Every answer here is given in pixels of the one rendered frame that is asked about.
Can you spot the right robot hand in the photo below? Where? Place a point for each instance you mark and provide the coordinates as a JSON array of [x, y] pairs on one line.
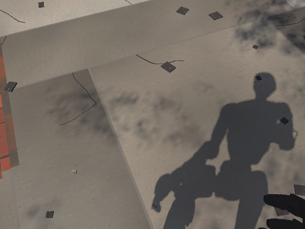
[[293, 204]]

